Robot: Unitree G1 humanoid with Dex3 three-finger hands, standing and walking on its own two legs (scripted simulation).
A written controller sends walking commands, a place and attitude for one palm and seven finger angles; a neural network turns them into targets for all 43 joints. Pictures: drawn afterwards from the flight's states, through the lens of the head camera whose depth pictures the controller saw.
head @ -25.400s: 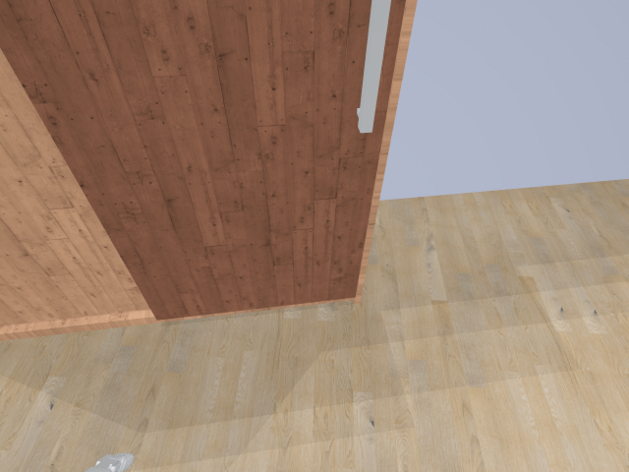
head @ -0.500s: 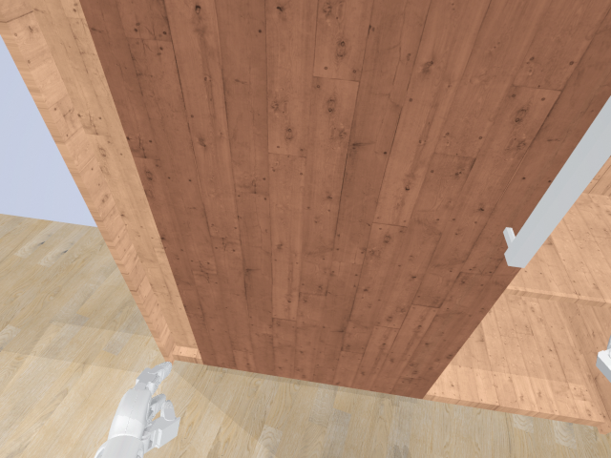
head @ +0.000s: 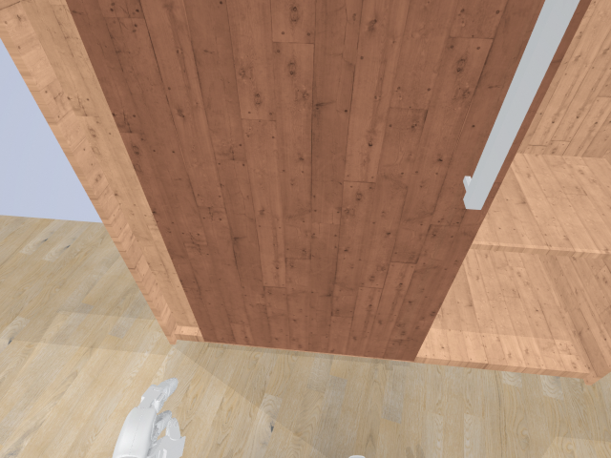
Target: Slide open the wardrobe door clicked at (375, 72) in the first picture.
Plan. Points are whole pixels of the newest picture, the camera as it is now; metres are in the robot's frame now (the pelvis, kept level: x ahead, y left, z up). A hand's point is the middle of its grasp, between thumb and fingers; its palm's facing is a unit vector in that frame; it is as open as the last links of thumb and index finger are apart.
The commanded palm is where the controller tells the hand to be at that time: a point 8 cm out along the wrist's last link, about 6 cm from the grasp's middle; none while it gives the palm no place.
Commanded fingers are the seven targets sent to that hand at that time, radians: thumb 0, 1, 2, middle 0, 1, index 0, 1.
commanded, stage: step back with the hand held close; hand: right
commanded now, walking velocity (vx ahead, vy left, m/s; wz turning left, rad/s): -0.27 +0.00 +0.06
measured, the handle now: (504, 112) +0.55 -0.28 +0.21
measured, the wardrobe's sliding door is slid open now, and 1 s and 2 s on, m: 0.57 0.57 0.57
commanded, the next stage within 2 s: stop stepping back and stand still in 0.18 s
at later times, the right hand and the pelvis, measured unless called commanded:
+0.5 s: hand out of the picture +0.07 -0.32 +0.18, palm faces +0.52 +0.82 -0.24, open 7.4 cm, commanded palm -0.01 -0.34 +0.19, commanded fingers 0.00 -0.90 -0.90 0.20 0.30 0.20 0.30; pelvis -0.15 -0.04 -0.01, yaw +0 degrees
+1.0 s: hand out of the picture -0.08 -0.32 +0.18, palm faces +0.42 +0.82 -0.38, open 7.5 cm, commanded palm -0.14 -0.36 +0.19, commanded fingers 0.00 -0.90 -0.90 0.20 0.30 0.20 0.30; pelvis -0.29 -0.07 +0.00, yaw +2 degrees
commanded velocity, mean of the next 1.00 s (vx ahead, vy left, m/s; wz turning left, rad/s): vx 0.12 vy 0.06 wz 0.03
